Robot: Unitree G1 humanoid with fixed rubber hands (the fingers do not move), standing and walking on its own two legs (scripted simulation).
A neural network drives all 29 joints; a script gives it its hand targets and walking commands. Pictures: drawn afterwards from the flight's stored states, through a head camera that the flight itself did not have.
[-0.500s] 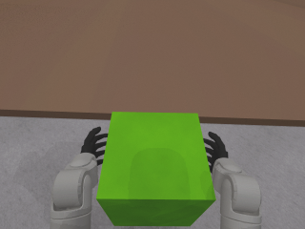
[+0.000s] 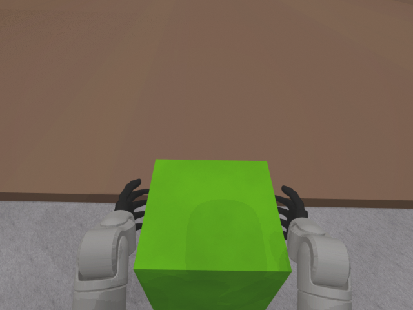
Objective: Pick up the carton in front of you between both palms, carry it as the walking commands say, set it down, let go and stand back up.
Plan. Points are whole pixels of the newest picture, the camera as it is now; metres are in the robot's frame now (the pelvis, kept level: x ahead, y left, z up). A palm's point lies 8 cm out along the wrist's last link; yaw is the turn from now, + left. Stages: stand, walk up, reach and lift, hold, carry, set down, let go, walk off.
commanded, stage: carry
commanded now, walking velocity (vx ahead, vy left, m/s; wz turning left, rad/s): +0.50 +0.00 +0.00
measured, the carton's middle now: (209, 241) +0.26 +0.00 +0.00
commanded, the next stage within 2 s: none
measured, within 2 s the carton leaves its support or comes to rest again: neither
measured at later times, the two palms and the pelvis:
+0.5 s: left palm (152, 72) +0.66 +0.16 +0.13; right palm (267, 79) +0.64 -0.14 +0.13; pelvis +0.34 +0.03 -0.01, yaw -3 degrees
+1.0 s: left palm (172, 14) +1.04 +0.15 +0.15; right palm (254, 17) +1.06 -0.15 +0.14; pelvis +0.65 -0.01 +0.01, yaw -2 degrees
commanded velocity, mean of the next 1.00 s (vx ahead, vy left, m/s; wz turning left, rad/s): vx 0.50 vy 0.00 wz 0.00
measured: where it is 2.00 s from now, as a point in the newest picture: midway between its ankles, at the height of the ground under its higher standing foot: (202, 128)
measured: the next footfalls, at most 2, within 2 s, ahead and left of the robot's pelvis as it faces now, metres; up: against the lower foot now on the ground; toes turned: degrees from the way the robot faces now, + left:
left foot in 0.42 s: +0.47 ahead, +0.10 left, +0.00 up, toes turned +9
right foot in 0.84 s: +0.67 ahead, -0.10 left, +0.00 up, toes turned -8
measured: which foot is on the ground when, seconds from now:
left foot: up 0.00-0.40, down 0.42-0.90, up 0.92-1.00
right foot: down 0.00-0.42, up 0.44-0.82, down 0.84-1.00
